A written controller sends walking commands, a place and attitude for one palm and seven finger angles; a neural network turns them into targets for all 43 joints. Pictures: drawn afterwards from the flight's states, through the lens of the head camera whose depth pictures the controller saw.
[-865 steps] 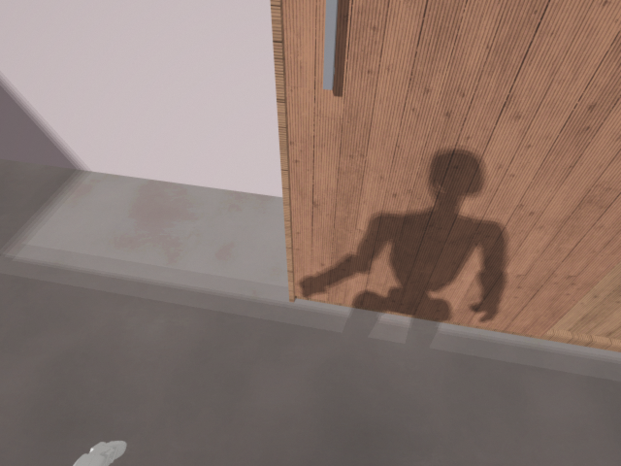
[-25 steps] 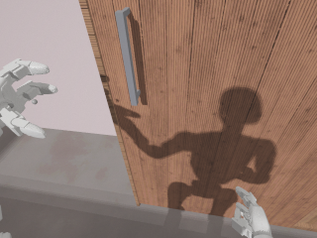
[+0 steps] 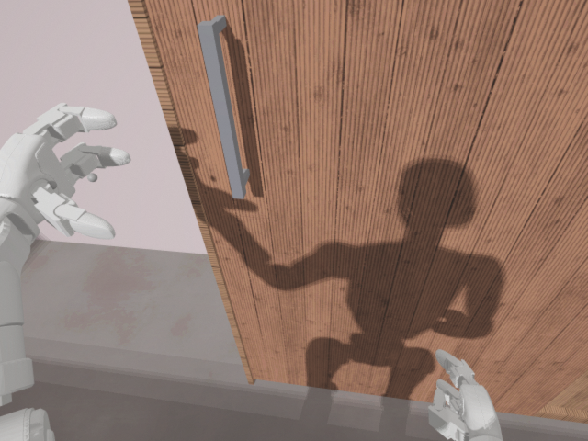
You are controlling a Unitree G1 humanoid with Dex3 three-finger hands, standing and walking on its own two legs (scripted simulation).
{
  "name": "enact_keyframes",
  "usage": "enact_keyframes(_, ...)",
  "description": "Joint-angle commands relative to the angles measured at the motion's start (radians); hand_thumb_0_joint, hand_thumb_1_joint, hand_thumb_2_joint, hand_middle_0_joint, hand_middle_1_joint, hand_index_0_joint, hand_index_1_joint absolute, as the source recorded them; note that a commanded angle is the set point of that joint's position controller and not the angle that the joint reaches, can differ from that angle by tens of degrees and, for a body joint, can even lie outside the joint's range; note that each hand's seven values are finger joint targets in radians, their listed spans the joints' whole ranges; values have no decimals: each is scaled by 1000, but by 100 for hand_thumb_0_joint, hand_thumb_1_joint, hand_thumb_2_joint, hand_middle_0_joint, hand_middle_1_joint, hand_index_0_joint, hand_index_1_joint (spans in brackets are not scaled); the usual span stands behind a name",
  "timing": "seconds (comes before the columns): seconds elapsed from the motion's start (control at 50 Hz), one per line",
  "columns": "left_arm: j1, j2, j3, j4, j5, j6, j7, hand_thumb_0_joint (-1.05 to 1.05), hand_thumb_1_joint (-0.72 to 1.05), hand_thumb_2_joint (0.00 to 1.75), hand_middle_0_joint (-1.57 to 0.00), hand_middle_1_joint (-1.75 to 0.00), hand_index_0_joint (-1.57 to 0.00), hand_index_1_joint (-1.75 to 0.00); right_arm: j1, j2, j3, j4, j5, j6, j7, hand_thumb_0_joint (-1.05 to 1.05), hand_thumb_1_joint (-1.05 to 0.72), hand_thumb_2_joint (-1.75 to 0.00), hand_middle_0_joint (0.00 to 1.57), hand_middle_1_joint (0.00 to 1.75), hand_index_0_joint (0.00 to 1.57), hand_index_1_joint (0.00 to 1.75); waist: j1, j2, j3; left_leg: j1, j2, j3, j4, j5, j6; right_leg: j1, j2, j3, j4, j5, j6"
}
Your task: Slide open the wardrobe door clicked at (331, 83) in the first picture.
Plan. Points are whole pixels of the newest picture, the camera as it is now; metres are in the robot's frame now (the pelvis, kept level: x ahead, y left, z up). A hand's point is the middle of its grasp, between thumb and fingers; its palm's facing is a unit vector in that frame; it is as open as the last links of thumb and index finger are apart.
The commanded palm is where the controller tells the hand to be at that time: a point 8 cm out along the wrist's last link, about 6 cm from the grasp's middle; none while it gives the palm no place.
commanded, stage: move the hooked fingers beside the handle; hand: left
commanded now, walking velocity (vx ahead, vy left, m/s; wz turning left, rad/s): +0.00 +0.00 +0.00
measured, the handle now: (230, 117) +0.46 +0.13 +0.25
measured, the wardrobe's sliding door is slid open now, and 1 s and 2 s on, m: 0.00 0.00 0.00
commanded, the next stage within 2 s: feel for the door with the fingertips in 1.96 s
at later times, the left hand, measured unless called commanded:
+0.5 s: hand (138, 160) +0.35 +0.22 +0.25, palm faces +0.01 -1.00 -0.08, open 13.9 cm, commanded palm +0.32 +0.27 +0.25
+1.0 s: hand (174, 144) +0.39 +0.19 +0.25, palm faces -0.03 -1.00 -0.05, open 13.9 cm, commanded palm +0.36 +0.24 +0.25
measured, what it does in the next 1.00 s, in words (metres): stands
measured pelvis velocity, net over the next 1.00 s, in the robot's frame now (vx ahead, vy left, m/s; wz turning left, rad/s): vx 0.00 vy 0.00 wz -0.01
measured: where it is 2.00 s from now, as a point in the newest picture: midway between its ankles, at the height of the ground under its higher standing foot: outside the picture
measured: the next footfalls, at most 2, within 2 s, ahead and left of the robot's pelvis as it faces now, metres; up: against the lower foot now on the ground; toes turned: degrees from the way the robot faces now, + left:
none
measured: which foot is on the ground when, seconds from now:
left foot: down 0.00-1.00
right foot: down 0.00-1.00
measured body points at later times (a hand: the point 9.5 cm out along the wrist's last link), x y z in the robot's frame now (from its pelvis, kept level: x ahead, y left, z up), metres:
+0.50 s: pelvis +0.00 -0.01 +0.00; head -0.02 -0.03 +0.45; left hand +0.35 +0.27 +0.26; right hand +0.20 -0.23 -0.08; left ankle +0.04 +0.12 -0.74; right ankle -0.04 -0.11 -0.74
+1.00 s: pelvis +0.00 +0.00 +0.00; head -0.02 -0.03 +0.45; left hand +0.38 +0.24 +0.26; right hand +0.17 -0.25 -0.09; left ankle +0.04 +0.12 -0.74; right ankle -0.04 -0.11 -0.74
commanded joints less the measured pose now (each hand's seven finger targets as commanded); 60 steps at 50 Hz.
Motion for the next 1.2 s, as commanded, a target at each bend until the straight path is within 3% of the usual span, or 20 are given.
enact_keyframes(0.0,-386,291,85,-171,-11,-59,19,0,-50,30,-30,-120,-30,-120,-162,-115,-50,-169,0,-57,-9,0,-90,-90,20,30,20,30,9,-2,-202,235,-27,-61,-28,144,36,-141,9,27,-75,280,-7)
enact_keyframes(0.08,-423,247,29,-172,-7,-76,23,0,-50,30,-30,-120,-30,-120,-155,-110,-50,-165,0,-59,-14,0,-90,-90,20,30,20,30,-4,-2,-197,248,-23,-64,-21,150,36,-152,10,28,-75,284,-10)
enact_keyframes(0.14,-444,244,37,-193,-7,-86,35,0,-50,30,-30,-120,-30,-120,-154,-110,-51,-165,-2,-59,-17,0,-90,-90,20,30,20,30,-2,27,-224,263,-25,-66,-25,154,33,-146,10,24,-64,287,-12)
enact_keyframes(0.24,-472,210,8,-147,3,-73,66,0,-50,30,-30,-120,-30,-120,-153,-111,-54,-154,-4,-53,-18,0,-90,-90,20,30,20,30,-4,1,-214,252,-24,-63,-27,145,35,-151,8,27,-65,280,-9)
enact_keyframes(0.28,-471,231,18,-113,9,-69,80,0,-50,30,-30,-120,-30,-120,-143,-117,-58,-142,-5,-45,-17,0,-90,-90,20,30,20,30,-2,-53,-210,240,-21,-64,-26,152,37,-140,9,27,-71,289,-8)
enact_keyframes(0.46,-536,214,1,-79,25,-87,99,0,-50,30,-30,-120,-30,-120,-146,-110,-59,-151,-6,-30,-17,0,-90,-90,20,30,20,30,-7,-10,-247,254,-24,-52,-18,173,37,-126,5,36,-59,328,-10)
enact_keyframes(0.52,-559,194,-22,-49,25,-88,99,0,-50,30,-30,-120,-30,-120,-139,-115,-61,-144,-5,-24,-18,0,-90,-90,20,30,20,30,-15,-47,-228,238,-23,-51,-19,178,40,-125,4,35,-59,349,-7)
enact_keyframes(0.56,-564,177,-31,-68,26,-90,106,0,-50,30,-30,-120,-30,-120,-138,-111,-63,-151,-6,-25,-16,0,-90,-90,20,30,20,30,-13,-24,-244,255,-24,-54,-15,190,40,-131,4,32,-51,352,-11)
enact_keyframes(0.6,-568,207,-8,-46,28,-91,113,0,-50,30,-30,-120,-30,-120,-134,-118,-66,-142,-8,-19,-17,0,-90,-90,20,30,20,30,-12,-46,-243,240,-25,-51,-13,191,41,-116,1,39,-57,366,-8)
enact_keyframes(0.64,-582,194,-18,-22,28,-91,117,0,-50,30,-30,-120,-30,-120,-133,-115,-65,-141,-7,-16,-18,0,-90,-90,20,30,20,30,-16,-65,-232,232,-24,-51,-16,175,41,-125,2,37,-57,350,-5)
enact_keyframes(0.7,-624,202,-28,1,36,-99,123,0,-50,30,-30,-120,-30,-120,-126,-119,-68,-133,-6,-12,-22,0,-90,-90,20,30,20,30,-25,-45,-222,229,-24,-45,-16,164,44,-132,0,46,-68,339,-4)
enact_keyframes(0.74,-671,159,-74,7,39,-106,123,0,-50,30,-30,-120,-30,-120,-120,-115,-69,-131,-5,-13,-24,0,-90,-90,20,30,20,30,-37,-22,-219,244,-23,-48,-17,156,44,-153,4,44,-68,322,-6)
enact_keyframes(0.8,-724,146,-97,4,45,-125,130,0,-50,30,-30,-120,-30,-120,-111,-117,-71,-124,-6,-12,-26,0,-90,-90,20,30,20,30,-44,-1,-245,265,-20,-51,-18,171,43,-143,5,42,-67,325,-12)
enact_keyframes(0.92,-703,129,-86,43,49,-133,163,0,-50,30,-30,-120,-30,-120,-100,-116,-75,-121,-12,-6,-18,0,-90,-90,20,30,20,30,-27,-30,-264,257,-18,-54,-27,196,40,-116,6,38,-59,348,-15)
enact_keyframes(0.98,-663,137,-74,93,55,-121,181,0,-50,30,-30,-120,-30,-120,-91,-120,-79,-113,-12,9,-14,0,-90,-90,20,30,20,30,-19,-75,-242,235,-14,-47,-31,185,42,-114,9,39,-66,338,-11)
enact_keyframes(1.02,-727,116,-96,78,61,-121,193,0,-50,30,-30,-120,-30,-120,-93,-117,-79,-116,-12,13,-14,0,-90,-90,20,30,20,30,-31,-53,-242,241,-14,-45,-35,178,42,-124,9,42,-68,330,-10)
enact_keyframes(1.08,-718,148,-65,78,69,-132,210,0,-50,30,-30,-120,-30,-120,-81,-120,-82,-114,-18,21,-14,0,-90,-90,20,30,20,30,-20,-75,-257,238,-12,-44,-35,199,44,-99,10,43,-69,348,-11)
enact_keyframes(1.12,-775,118,-99,88,71,-138,209,0,-50,30,-30,-120,-30,-120,-79,-117,-80,-110,-15,24,-16,0,-90,-90,20,30,20,30,-40,-57,-254,247,-15,-37,-35,191,46,-112,11,47,-72,348,-9)
enact_keyframes(1.14,-795,133,-89,103,75,-143,212,0,-50,30,-30,-120,-30,-120,-70,-119,-82,-103,-16,25,-17,0,-90,-90,20,30,20,30,-42,-46,-256,248,-13,-40,-36,188,44,-114,12,46,-71,340,-11)
enact_keyframes(1.18,-759,141,-76,75,78,-155,213,0,-50,30,-30,-120,-30,-120,-69,-120,-85,-113,-19,26,-15,0,-90,-90,20,30,20,30,-27,-34,-287,264,-11,-40,-35,225,44,-86,12,44,-67,369,-15)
